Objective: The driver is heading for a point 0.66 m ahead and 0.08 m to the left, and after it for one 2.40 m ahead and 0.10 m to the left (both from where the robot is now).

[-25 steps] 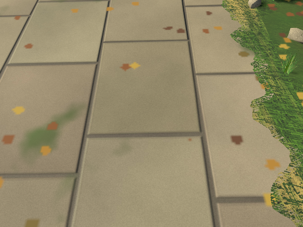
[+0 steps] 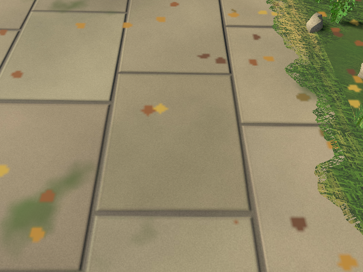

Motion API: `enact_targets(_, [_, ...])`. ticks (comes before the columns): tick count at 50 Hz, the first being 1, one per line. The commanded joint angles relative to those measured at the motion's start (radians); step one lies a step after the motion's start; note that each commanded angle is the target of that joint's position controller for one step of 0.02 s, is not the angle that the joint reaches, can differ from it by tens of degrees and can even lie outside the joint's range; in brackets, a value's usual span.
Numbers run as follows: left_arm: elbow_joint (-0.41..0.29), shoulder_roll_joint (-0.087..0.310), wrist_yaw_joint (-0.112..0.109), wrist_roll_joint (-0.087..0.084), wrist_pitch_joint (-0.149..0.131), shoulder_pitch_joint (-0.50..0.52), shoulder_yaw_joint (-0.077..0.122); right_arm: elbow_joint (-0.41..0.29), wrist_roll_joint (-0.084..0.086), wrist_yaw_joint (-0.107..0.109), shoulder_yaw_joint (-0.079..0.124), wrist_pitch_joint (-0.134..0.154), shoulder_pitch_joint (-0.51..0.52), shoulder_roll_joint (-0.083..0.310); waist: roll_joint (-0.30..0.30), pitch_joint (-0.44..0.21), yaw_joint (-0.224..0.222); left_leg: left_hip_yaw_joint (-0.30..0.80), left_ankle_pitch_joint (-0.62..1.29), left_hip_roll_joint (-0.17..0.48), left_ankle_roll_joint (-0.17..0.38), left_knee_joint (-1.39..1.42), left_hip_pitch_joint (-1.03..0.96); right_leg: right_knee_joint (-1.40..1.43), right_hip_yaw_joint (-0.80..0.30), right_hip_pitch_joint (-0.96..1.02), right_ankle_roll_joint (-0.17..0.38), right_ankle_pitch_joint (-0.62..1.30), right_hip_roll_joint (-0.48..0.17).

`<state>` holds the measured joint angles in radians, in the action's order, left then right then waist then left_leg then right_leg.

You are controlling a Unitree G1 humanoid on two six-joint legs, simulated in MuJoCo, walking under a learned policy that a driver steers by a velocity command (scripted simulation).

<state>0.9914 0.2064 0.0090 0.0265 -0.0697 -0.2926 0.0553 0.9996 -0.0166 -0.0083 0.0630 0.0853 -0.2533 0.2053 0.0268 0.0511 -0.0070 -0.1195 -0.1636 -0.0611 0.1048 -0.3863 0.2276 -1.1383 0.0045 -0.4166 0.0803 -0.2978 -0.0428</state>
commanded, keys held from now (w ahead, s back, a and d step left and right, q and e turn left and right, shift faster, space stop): w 0.44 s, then w+q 0.06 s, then q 0.50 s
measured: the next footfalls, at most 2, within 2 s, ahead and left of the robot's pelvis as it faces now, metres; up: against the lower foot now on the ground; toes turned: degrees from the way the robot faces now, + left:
right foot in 0.40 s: +0.38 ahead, -0.11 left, +0.00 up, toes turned -4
left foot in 0.92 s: +0.53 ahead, +0.06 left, +0.00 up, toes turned +16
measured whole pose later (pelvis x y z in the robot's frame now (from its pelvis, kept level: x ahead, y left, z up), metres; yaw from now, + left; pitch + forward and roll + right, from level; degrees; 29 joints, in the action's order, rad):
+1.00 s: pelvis +0.43 -0.02 -0.02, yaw +15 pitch +0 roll -1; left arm 0.91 0.21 -0.04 0.01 -0.01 -0.23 0.06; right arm 0.87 -0.01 0.00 0.07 0.01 -0.16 0.21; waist 0.02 0.09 0.01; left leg -0.07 -0.20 -0.07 0.12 -0.59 0.40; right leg -1.16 0.10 -0.38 0.00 -0.53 -0.02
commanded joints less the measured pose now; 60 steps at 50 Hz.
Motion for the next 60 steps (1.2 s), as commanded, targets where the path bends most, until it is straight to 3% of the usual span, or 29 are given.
enact_targets(1, [-0.02, 0.022, 0.014, 0.015, 0.023, -0.089, 0.007, -0.002, 0.009, 0.007, 0.005, 0.028, -0.091, 0.075, -0.075, -0.015, -0.031, 0.268, 0.183, 0.279, 0.108, 0.244, -0.073, 0.03, -0.017, -0.111, -0.024, 0.053, -0.055])
enact_targets(3, [-0.05, 0.035, 0.019, 0.012, 0.032, 0.001, 0.009, 0.004, 0.008, 0.009, 0.005, 0.029, -0.123, 0.09, -0.073, 0.013, -0.019, 0.235, 0.183, 0.262, 0.1, 0.273, -0.089, 0.091, 0.0, -0.187, -0.041, 0.125, -0.072])
enact_targets(8, [-0.116, 0.036, 0.023, -0.002, 0.032, 0.198, 0.001, 0.022, 0.009, 0.009, -0.005, 0.025, -0.213, 0.082, -0.081, 0.044, 0.026, 0.175, 0.294, 0.232, 0.074, 0.282, -0.163, 0.315, 0.041, -0.26, -0.065, 0.266, -0.066])
enact_targets(15, [-0.178, 0.038, 0.02, -0.005, 0.016, 0.357, -0.01, 0.06, -0.006, 0.023, -0.008, 0.02, -0.301, 0.092, -0.099, 0.067, 0.063, 0.147, 0.482, 0.276, 0.088, 0.214, -0.349, 0.534, 0.081, -0.243, -0.017, 0.249, -0.013])
enact_targets(18, [-0.16, 0.061, 0.01, -0.005, 0.002, 0.265, 0.002, 0.059, -0.011, 0.031, -0.001, 0.017, -0.256, 0.116, -0.112, 0.02, 0.003, 0.119, 0.79, 0.288, 0.066, 0.072, -0.375, 0.594, 0.106, -0.075, 0.035, 0.137, 0.047])
enact_targets(19, [-0.123, 0.078, 0.002, -0.004, -0.004, 0.149, 0.013, 0.059, -0.011, 0.03, 0.001, 0.013, -0.241, 0.125, -0.11, -0.04, -0.045, 0.107, 0.876, 0.274, 0.054, -0.061, -0.369, 0.629, 0.117, 0.054, 0.056, 0.126, 0.081])
enact_targets(20, [-0.065, 0.102, -0.007, 0.007, -0.014, -0.025, 0.027, 0.052, -0.004, 0.028, 0.0, 0.01, -0.219, 0.122, -0.081, -0.13, -0.118, 0.076, 0.797, 0.236, 0.034, -0.258, -0.277, 0.684, 0.101, 0.28, 0.084, 0.186, 0.072])
enact_targets(21, [-0.031, 0.19, -0.018, 0.034, -0.02, -0.203, 0.051, 0.016, 0.008, 0.024, -0.012, 0.011, -0.218, 0.088, 0.019, -0.26, -0.167, 0.04, 0.42, 0.179, 0.014, -0.566, -0.055, 0.69, -0.148, 0.547, 0.138, 0.124, -0.156])
enact_targets(22, [-0.029, 0.263, -0.009, 0.033, -0.013, -0.208, 0.069, 0.013, 0.045, 0.011, -0.023, 0.008, -0.35, -0.002, 0.235, -0.352, -0.091, 0.048, -0.371, -0.025, -0.02, -0.914, 0.3, 0.823, -0.646, 0.762, 0.287, 0.084, -0.407])
enact_targets(23, [-0.047, 0.207, -0.002, -0.005, -0.001, -0.102, 0.06, 0.014, 0.017, 0.017, -0.001, 0.0, -0.257, 0.092, 0.044, -0.256, -0.072, 0.182, -0.308, 0.044, 0.001, -0.965, 0.382, 0.869, -0.608, 0.648, 0.24, -0.034, -0.353])
enact_targets(24, [-0.067, 0.141, 0.001, -0.012, -0.004, 0.004, 0.04, -0.015, 0.014, 0.012, 0.002, 0.004, -0.171, 0.089, 0.013, -0.113, -0.042, 0.182, -0.208, 0.085, 0.004, -0.921, 0.394, 0.904, -0.444, 0.486, 0.197, -0.027, -0.322])
enact_targets(25, [-0.067, 0.088, 0.005, -0.006, -0.013, 0.046, 0.025, -0.017, 0.014, 0.009, 0.0, 0.004, -0.143, 0.069, -0.024, -0.048, -0.017, 0.18, -0.147, 0.119, 0.003, -0.864, 0.357, 0.948, -0.335, 0.372, 0.157, 0.056, -0.278])
enact_targets(27, [-0.046, 0.04, -0.009, -0.011, -0.028, 0.042, 0.006, 0.002, -0.009, 0.005, -0.002, -0.023, -0.186, 0.031, 0.004, -0.005, 0.035, 0.171, -0.125, 0.139, -0.022, -0.793, 0.247, 0.963, -0.147, 0.24, 0.101, 0.368, -0.224])
enact_targets(28, [-0.032, 0.041, -0.013, -0.01, -0.04, 0.008, 0.004, 0.006, -0.012, 0.005, 0.0, -0.036, -0.198, 0.021, 0.011, -0.008, 0.042, 0.163, -0.139, 0.129, -0.032, -0.788, 0.217, 0.939, -0.096, 0.223, 0.102, 0.583, -0.224])
enact_targets(30, [-0.027, 0.075, -0.019, -0.014, -0.052, -0.013, 0.008, -0.007, -0.013, 0.004, 0.006, -0.054, -0.178, 0.021, 0.018, -0.02, 0.063, 0.14, -0.111, 0.116, -0.046, -0.765, 0.245, 0.907, 0.001, 0.236, 0.097, 0.814, -0.211])
enact_targets(35, [-0.041, 0.085, -0.04, -0.017, -0.033, -0.021, 0.001, -0.084, -0.006, -0.009, -0.005, -0.067, -0.003, 0.01, 0.077, -0.015, 0.043, 0.064, 0.068, 0.11, -0.062, -0.5, 0.284, 0.879, 0.161, 0.258, 0.057, 0.858, -0.153])
enact_targets(38, [-0.034, 0.103, -0.053, -0.02, -0.02, -0.059, 0.005, -0.117, -0.01, -0.013, -0.014, -0.07, 0.065, 0.006, 0.075, -0.034, 0.012, 0.021, 0.119, 0.092, -0.053, -0.36, 0.249, 0.836, 0.189, 0.32, 0.062, 0.871, -0.173])
enact_targets(41, [-0.031, 0.118, -0.06, -0.016, -0.001, -0.071, 0.014, -0.138, -0.019, -0.013, -0.009, -0.071, 0.072, 0.029, 0.081, -0.042, 0.008, 0.005, 0.035, 0.075, -0.027, -0.298, 0.224, 0.75, 0.19, 0.38, 0.072, 0.882, -0.212])
enact_targets(44, [-0.045, 0.141, -0.065, -0.016, 0.019, -0.051, 0.029, -0.133, -0.022, -0.009, 0.007, -0.062, -0.002, 0.057, 0.067, -0.075, 0.034, -0.005, -0.062, 0.033, 0.022, -0.204, 0.135, 0.54, 0.191, 0.401, 0.058, 0.917, -0.229])
enact_targets(45, [-0.052, 0.156, -0.062, -0.016, 0.028, -0.042, 0.035, -0.12, -0.025, -0.004, 0.015, -0.05, -0.073, 0.071, 0.01, -0.113, 0.081, 0.022, 0.07, 0.031, 0.049, -0.094, 0.03, 0.37, 0.214, 0.359, 0.02, 0.836, -0.204])
enact_targets(46, [-0.089, 0.158, -0.057, -0.02, 0.03, -0.057, 0.037, -0.126, -0.031, 0.008, 0.045, -0.037, -0.138, 0.183, -0.139, -0.197, 0.106, 0.261, 0.517, 0.213, 0.117, -0.057, -0.152, 0.086, 0.235, 0.19, -0.041, 0.466, -0.128])
enact_targets(47, [-0.144, 0.083, -0.049, -0.031, 0.043, -0.08, 0.024, -0.145, 0.003, 0.017, 0.075, -0.06, -0.107, 0.274, -0.308, -0.279, 0.054, 0.631, 0.889, 0.462, 0.344, -0.035, -0.302, -0.212, 0.168, -0.092, -0.09, -0.363, 0.106])
enact_targets(48, [-0.135, 0.092, -0.047, -0.004, 0.059, -0.061, 0.019, -0.152, 0.033, 0.012, 0.073, -0.073, -0.12, 0.258, -0.132, -0.296, 0.071, 0.61, 0.768, 0.465, 0.366, 0.002, -0.235, -0.241, -0.005, -0.106, -0.097, -0.366, 0.043])
enact_targets(49, [-0.149, 0.084, -0.046, -0.011, 0.063, -0.002, 0.019, -0.161, 0.023, 0.018, 0.061, -0.082, -0.057, 0.205, -0.08, -0.178, 0.06, 0.541, 0.57, 0.42, 0.337, 0.031, -0.134, -0.239, -0.018, -0.15, -0.101, -0.301, 0.022])
enact_targets(50, [-0.153, 0.086, -0.049, -0.014, 0.061, 0.034, 0.022, -0.165, 0.013, 0.025, 0.044, -0.093, -0.003, 0.155, -0.031, -0.071, 0.032, 0.469, 0.421, 0.348, 0.266, 0.074, -0.025, -0.144, -0.025, -0.156, -0.102, -0.22, -0.002])
enact_targets(51, [-0.167, 0.105, -0.052, -0.001, 0.066, 0.052, 0.028, -0.172, 0.014, 0.031, 0.037, -0.098, 0.026, 0.131, -0.053, -0.046, 0.014, 0.428, 0.329, 0.289, 0.212, 0.091, 0.015, -0.065, -0.031, -0.142, -0.103, -0.162, -0.016])
enact_targets(53, [-0.158, 0.096, -0.048, 0.015, 0.088, 0.01, 0.027, -0.188, 0.004, 0.027, 0.035, -0.096, 0.047, 0.13, -0.077, -0.087, -0.005, 0.388, 0.323, 0.235, 0.18, 0.091, 0.037, -0.025, -0.019, -0.089, -0.107, -0.111, 0.008])
enact_targets(56, [-0.165, 0.08, -0.044, 0.0, 0.104, 0.002, 0.022, -0.195, -0.001, 0.017, 0.044, -0.085, 0.033, 0.168, -0.076, -0.137, -0.007, 0.387, 0.267, 0.221, 0.162, 0.1, 0.0, 0.058, -0.024, -0.084, -0.117, -0.095, 0.015])
enact_targets(60, [-0.166, 0.08, -0.042, -0.004, 0.115, 0.032, 0.015, -0.188, -0.013, 0.021, 0.022, -0.087, 0.026, 0.129, -0.134, -0.139, 0.02, 0.373, 0.007, 0.216, 0.131, 0.164, 0.006, 0.206, -0.018, -0.024, -0.113, -0.08, -0.001])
